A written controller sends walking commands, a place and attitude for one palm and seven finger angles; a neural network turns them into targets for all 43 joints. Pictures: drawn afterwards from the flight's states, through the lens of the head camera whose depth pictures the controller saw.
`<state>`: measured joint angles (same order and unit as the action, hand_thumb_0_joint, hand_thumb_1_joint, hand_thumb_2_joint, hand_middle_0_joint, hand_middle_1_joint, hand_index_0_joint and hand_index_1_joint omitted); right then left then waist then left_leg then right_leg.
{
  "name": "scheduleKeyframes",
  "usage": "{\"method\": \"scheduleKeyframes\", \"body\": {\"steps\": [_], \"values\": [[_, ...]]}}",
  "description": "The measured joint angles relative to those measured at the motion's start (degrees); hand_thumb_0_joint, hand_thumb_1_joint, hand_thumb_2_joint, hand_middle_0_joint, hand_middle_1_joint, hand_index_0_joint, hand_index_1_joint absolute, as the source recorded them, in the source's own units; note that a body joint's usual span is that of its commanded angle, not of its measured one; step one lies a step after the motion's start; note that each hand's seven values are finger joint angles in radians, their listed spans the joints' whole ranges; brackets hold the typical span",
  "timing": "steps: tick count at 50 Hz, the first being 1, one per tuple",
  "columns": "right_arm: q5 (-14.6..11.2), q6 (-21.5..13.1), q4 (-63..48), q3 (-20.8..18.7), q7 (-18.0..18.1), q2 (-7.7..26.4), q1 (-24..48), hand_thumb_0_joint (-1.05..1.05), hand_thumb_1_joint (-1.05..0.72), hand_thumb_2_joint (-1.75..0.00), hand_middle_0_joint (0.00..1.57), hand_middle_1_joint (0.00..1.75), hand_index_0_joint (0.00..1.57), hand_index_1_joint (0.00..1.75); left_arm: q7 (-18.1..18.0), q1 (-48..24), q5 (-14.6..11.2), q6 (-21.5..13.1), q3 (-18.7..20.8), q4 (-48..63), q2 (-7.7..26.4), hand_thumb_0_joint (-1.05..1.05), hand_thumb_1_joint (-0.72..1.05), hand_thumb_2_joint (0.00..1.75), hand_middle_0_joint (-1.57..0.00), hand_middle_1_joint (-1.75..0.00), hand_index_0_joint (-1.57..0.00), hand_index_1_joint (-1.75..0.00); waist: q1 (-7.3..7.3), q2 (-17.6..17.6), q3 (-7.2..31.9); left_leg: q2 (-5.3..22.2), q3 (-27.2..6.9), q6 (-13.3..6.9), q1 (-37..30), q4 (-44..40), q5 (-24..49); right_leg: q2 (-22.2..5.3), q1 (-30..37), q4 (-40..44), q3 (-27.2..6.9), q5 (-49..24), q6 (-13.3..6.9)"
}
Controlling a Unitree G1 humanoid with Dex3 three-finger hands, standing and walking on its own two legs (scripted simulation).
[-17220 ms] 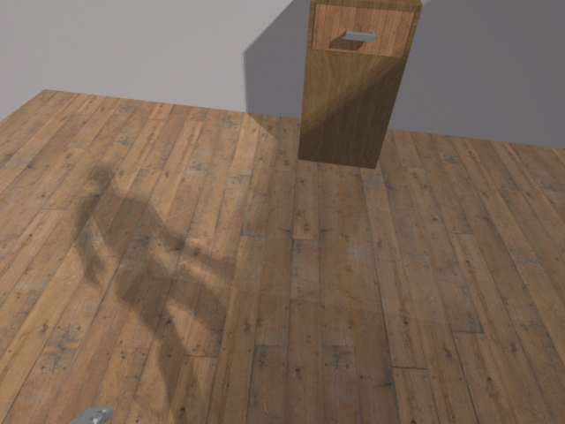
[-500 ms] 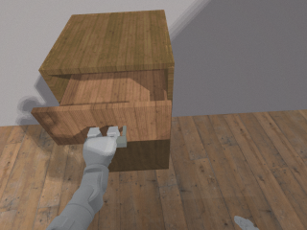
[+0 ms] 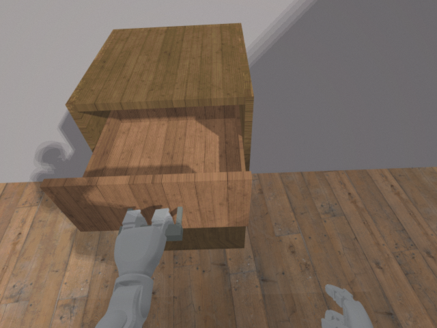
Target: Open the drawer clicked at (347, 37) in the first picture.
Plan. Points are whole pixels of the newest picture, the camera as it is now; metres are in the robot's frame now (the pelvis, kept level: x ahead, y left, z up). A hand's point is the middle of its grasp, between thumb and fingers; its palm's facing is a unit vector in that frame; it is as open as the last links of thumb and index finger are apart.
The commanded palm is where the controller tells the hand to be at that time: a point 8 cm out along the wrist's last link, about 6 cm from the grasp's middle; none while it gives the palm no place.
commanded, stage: pull the drawer open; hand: left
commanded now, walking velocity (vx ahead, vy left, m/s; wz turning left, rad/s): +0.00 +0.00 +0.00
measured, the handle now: (153, 223) +0.32 +0.16 +0.00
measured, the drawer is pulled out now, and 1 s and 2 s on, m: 0.23 0.30 0.30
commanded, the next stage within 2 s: open the thumb to release the handle in 0.92 s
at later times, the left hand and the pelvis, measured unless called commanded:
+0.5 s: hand (147, 288) +0.20 +0.15 -0.02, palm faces +0.02 -0.16 -0.99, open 6.1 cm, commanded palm +0.17 +0.15 +0.03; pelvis -0.01 -0.01 -0.01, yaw +0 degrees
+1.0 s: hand (147, 295) +0.19 +0.15 -0.02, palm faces +0.02 -0.18 -0.98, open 6.2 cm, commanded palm +0.17 +0.16 +0.03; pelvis -0.01 -0.01 -0.01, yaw +0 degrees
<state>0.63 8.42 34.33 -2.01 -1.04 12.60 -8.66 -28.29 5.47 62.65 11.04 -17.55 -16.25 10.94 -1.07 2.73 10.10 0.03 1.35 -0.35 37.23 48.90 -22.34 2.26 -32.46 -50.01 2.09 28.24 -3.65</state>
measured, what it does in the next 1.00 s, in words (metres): stands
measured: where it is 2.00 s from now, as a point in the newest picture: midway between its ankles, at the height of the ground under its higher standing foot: outside the picture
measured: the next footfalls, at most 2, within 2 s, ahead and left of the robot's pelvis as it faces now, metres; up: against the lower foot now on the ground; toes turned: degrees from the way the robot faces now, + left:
none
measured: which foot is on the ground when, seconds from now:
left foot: down 0.00-1.00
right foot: down 0.00-1.00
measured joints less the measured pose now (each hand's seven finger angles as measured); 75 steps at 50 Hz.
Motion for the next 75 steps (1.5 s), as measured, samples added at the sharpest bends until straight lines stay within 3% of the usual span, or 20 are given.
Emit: {"method": "scheduleKeyframes", "body": {"steps": [17,31,44,52,57,64,75], "values": [[0.24,-0.22,-1.65,1.43,-0.75,-1.15,1.39,0.01,-0.9,-0.9,0.2,0.3,0.2,0.3,1.11,6.66,-0.02,-0.24,-0.48,6.33,0.62,0.04,0.67,0.79,-0.26,-1.35,-0.37,-1.28,-0.67,0.14,-0.12,0.08,0.05,0.34,-0.07,1.09,0.0,0.05,-0.26,-1.76,-0.02,0.36,-0.34],[0.99,-0.48,-2.68,1.26,-1.53,-0.14,1.27,0.01,-0.9,-0.9,0.2,0.3,0.2,0.3,-0.46,14.45,0.93,-2.55,-0.6,12.91,1.27,0.04,0.67,0.8,-0.25,-1.36,-0.37,-1.29,-1.58,0.46,-0.26,0.06,-0.39,0.63,1.82,3.61,-0.48,0.01,-2.14,-4.65,0.51,1.27,-0.73],[0.93,-0.94,-4.93,2.0,-2.68,-0.48,0.66,0.01,-0.9,-0.9,0.2,0.3,0.2,0.3,1.12,17.48,-0.11,-2.75,1.43,16.1,1.52,0.05,0.68,0.77,-0.23,-1.36,-0.37,-1.29,-0.61,0.24,0.43,0.48,-0.04,1.02,2.32,4.24,-1.23,0.42,-2.96,-5.54,0.11,1.93,-1.11],[1.38,-1.16,-4.83,1.5,-2.83,0.34,0.44,0.01,-0.9,-0.9,0.2,0.3,0.2,0.3,-0.49,19.46,0.7,-4.15,1.68,17.77,1.5,0.05,0.68,0.78,-0.23,-1.36,-0.37,-1.29,-1.01,0.22,0.73,0.39,0.02,1.0,3.75,5.32,-2.18,0.34,-4.31,-6.52,0.04,2.82,-1.03],[1.59,-1.19,-3.04,1.19,-1.57,0.31,1.39,0.01,-0.9,-0.9,0.2,0.3,0.2,0.3,-2.51,16.47,1.71,-4.65,1.82,15.34,2.35,0.03,0.67,0.79,-0.27,-1.35,-0.37,-1.3,-1.7,0.24,0.36,0.2,-0.49,1.03,4.91,6.22,-2.37,0.18,-5.2,-7.29,0.58,3.19,-1.09],[0.83,-0.73,-2.65,1.49,-1.08,-0.38,1.43,0.01,-0.9,-0.9,0.2,0.3,0.2,0.3,-1.14,15.14,-0.41,-1.63,0.98,14.57,1.04,0.01,0.46,0.71,-0.31,-1.31,-0.38,-1.3,-1.64,0.54,0.42,-0.02,-0.62,0.99,3.5,4.73,-1.66,0.01,-3.81,-5.93,0.66,2.58,-0.99],[0.75,-0.87,-3.33,2.04,-0.85,-0.39,1.25,0.01,-0.9,-0.9,0.2,0.3,0.2,0.3,0.3,13.86,0.01,-2.2,1.15,13.21,1.98,0.0,-0.18,0.43,-0.28,-1.24,-0.34,-1.23,-1.33,0.11,-0.16,0.26,-1.03,1.13,2.23,3.64,-0.75,0.35,-2.35,-4.46,1.0,1.53,-1.24]]}}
